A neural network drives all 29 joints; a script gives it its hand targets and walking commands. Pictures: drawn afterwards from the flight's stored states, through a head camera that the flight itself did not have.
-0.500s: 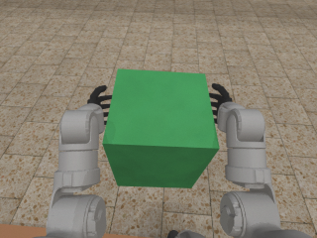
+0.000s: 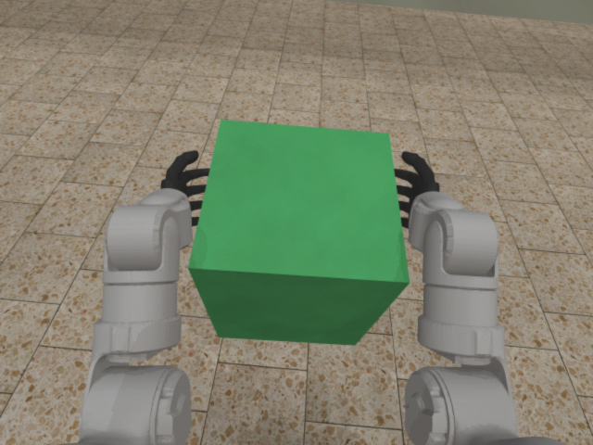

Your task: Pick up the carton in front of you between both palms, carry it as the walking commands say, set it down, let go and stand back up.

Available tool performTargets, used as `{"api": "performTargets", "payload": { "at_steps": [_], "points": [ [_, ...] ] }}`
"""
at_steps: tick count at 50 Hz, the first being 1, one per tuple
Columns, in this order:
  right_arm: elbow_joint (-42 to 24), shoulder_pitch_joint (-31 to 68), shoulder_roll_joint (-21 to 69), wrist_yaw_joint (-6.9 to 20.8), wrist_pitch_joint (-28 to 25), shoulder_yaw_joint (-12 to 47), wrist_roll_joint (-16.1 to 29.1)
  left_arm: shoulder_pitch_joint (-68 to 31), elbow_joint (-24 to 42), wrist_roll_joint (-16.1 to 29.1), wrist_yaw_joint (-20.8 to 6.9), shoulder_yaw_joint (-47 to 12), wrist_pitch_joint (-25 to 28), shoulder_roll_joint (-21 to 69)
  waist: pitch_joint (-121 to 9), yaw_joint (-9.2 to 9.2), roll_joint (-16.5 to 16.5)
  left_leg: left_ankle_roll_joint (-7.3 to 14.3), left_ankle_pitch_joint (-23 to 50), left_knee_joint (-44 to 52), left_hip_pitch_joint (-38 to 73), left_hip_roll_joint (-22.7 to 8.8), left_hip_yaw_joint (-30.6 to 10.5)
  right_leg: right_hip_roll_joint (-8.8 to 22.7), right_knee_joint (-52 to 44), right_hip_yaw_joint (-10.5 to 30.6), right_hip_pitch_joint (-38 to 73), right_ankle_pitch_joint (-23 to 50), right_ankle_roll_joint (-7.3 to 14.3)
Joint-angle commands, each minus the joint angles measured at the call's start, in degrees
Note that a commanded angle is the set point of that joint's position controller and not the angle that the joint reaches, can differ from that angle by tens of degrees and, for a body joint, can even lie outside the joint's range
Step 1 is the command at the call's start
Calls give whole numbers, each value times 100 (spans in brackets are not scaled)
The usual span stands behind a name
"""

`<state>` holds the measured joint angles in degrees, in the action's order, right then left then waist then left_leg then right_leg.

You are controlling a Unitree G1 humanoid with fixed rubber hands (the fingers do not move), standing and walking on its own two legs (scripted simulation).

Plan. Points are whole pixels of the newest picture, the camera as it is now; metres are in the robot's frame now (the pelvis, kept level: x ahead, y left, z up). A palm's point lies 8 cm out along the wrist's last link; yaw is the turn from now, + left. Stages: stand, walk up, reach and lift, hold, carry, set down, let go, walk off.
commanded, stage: carry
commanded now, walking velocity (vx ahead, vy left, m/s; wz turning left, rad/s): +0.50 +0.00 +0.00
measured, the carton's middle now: (295, 245) +0.36 +0.02 +0.07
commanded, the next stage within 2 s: none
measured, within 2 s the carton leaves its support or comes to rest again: neither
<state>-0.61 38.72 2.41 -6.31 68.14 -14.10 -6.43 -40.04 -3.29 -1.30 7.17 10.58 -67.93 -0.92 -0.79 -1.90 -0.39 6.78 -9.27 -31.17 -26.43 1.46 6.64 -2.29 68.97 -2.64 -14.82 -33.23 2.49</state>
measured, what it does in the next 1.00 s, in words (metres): walks ahead: right foot, then left foot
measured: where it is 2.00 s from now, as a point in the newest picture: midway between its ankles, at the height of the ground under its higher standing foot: (282, 195)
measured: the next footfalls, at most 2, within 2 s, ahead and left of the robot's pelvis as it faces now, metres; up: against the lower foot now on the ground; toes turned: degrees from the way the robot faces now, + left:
right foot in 0.40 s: +0.44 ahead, -0.06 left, +0.00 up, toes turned -4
left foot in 0.88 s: +0.76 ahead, +0.13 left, +0.00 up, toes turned +11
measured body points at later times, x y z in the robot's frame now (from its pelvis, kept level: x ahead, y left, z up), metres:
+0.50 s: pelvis +0.32 -0.01 +0.00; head +0.38 -0.01 +0.44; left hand +0.69 +0.16 +0.09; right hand +0.71 -0.15 +0.09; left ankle +0.16 +0.08 -0.62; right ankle +0.40 -0.06 -0.73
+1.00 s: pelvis +0.66 +0.05 +0.01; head +0.65 +0.05 +0.46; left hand +0.94 +0.20 +0.07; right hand +0.93 -0.11 +0.08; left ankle +0.72 +0.12 -0.73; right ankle +0.50 -0.06 -0.63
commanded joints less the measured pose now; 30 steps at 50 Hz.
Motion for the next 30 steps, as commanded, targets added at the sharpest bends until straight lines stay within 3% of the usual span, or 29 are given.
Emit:
{"api": "performTargets", "payload": {
  "at_steps": [1,2,3,5,9,13,16,17,18,19,20,21,22,23,24,25,27,30],
  "points": [
    [416,3170,5164,1320,195,3604,2385,-4084,362,2323,-1333,-3707,-140,5889,-2571,424,729,698,602,880,3863,-1885,-3142,257,937,416,-2857,518,45],
    [265,3746,5515,1370,161,3683,2578,-4221,448,2343,-1300,-3650,-124,6133,-2580,466,758,849,1181,788,3701,-2037,-3165,321,873,430,-2959,999,32],
    [183,4006,5855,1405,134,3792,2764,-4308,515,2317,-1276,-3621,-93,6320,-2613,400,604,784,1746,672,3459,-1952,-2900,443,701,441,-2885,1173,14],
    [-77,4252,6271,1443,73,3948,3012,-4237,579,2222,-1207,-3572,-9,6554,-2681,418,335,643,1473,821,3095,-1646,-2322,495,232,305,-2711,1343,-111],
    [-328,4006,6481,1439,-78,4109,3112,-3678,687,1950,-1062,-3570,180,6614,-2807,517,556,469,3178,532,3692,-1428,-1762,451,-516,15,-3259,1490,-140],
    [-542,3722,6421,1452,-246,4392,3120,-3388,988,1797,-1018,-3794,342,6441,-2591,616,567,273,4090,424,3796,-1036,-1175,222,-2033,-340,-2967,2383,-29],
    [-692,3542,6161,1430,-312,4537,3107,-3352,1254,1786,-1011,-3953,375,6152,-2445,723,708,134,4784,237,3727,-799,-710,-140,-3590,-816,-1995,3134,68],
    [-679,3435,6051,1415,-314,4554,3084,-3329,1302,1789,-1016,-3976,355,6034,-2544,626,828,52,5229,43,3549,-838,-646,-273,-3917,-881,-1277,3395,139],
    [-641,3336,5960,1405,-308,4561,3046,-3249,1278,1780,-1032,-3977,331,5926,-2762,410,913,-103,5396,-458,3354,-883,-498,-291,-4270,-878,-383,3664,225],
    [-564,3250,5874,1403,-298,4569,3003,-3171,1221,1764,-1059,-3957,311,5829,-3060,129,783,-263,4905,-1250,2877,-826,-279,-123,-4667,-766,822,4070,290],
    [-498,3277,5759,1401,-287,4558,2944,-2963,1121,1732,-1109,-3907,280,5729,-3296,-82,284,-322,2877,-2155,1717,-714,-359,712,-4317,112,2126,4557,372],
    [-285,3130,5873,1395,-232,4509,2883,-2962,941,1676,-1135,-3786,266,5483,-4088,9,-1135,-653,-1596,-3965,-276,-1,-542,2624,-3682,2571,4195,6064,1498],
    [-137,2959,5681,1385,-184,4366,2812,-2577,601,1742,-1179,-3773,251,5614,-4273,-290,-1235,-650,-2278,-4976,-1212,323,-824,2635,-4156,3575,4476,4882,1941],
    [-106,3055,5806,1377,-189,4386,2764,-2637,685,1840,-1248,-3812,264,5747,-3791,-259,-1020,-524,-2016,-5046,-1696,42,-966,2287,-4296,3117,4124,4483,1706],
    [-136,3097,5892,1354,-208,4331,2690,-2903,815,1982,-1325,-3918,265,5989,-3338,-217,-482,-508,-1689,-4633,-1849,-85,-921,2104,-4439,2622,3652,4643,1400],
    [-163,3083,5951,1319,-223,4269,2583,-3205,976,2156,-1391,-4036,265,6213,-2993,-154,-219,-514,-1458,-4224,-1810,-195,-823,1994,-4550,2232,3233,4872,1157],
    [-176,2839,6080,1239,-250,4207,2387,-3496,1204,2442,-1492,-4172,276,6536,-2848,-55,-210,-611,-1080,-3455,-1336,-324,-726,1820,-4903,1802,2656,4492,811],
    [-299,2289,6130,1144,-299,4213,2134,-3210,1368,2511,-1608,-4190,243,6647,-2687,-3,-442,-758,-893,-2441,-1203,-350,-426,1734,-5154,1275,2533,5032,745]
  ]
}}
